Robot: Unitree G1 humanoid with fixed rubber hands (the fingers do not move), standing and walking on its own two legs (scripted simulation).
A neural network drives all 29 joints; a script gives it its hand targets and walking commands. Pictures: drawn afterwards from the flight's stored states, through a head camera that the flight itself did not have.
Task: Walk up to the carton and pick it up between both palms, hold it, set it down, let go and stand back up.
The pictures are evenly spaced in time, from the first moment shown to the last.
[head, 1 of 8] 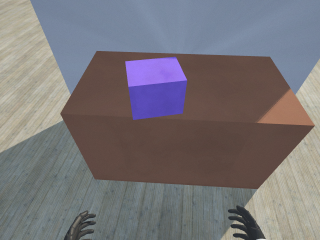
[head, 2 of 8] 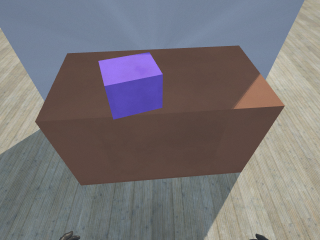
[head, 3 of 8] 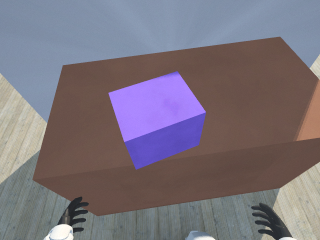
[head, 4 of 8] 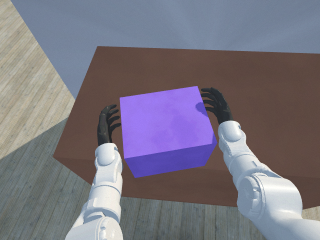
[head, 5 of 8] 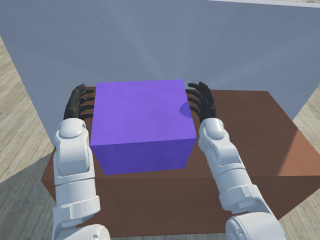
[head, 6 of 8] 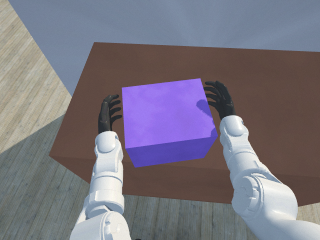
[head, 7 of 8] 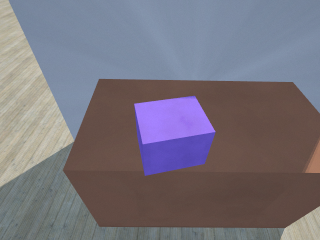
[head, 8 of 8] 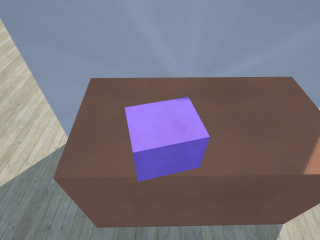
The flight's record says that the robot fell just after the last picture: no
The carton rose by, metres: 0.18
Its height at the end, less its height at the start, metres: +0.00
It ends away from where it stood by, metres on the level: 0.04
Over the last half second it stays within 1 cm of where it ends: yes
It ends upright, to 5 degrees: yes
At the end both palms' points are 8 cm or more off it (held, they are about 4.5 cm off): yes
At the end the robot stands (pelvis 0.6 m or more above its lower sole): yes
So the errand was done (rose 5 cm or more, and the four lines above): yes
